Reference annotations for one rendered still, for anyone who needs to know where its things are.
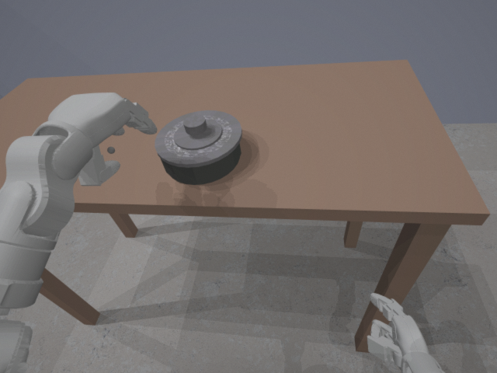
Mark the table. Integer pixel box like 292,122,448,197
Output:
0,60,490,353

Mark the robot left hand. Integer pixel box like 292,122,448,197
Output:
48,92,157,186

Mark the right robot forearm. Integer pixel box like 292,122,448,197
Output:
401,351,445,373

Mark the knob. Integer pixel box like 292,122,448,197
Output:
183,114,207,135

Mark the left robot forearm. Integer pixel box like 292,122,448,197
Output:
0,120,93,315

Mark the robot left upper arm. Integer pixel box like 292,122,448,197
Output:
0,319,33,373

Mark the pot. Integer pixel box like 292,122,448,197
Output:
160,143,241,185

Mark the lid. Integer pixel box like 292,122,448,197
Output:
155,110,242,168

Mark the robot right hand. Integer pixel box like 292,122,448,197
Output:
367,293,429,370

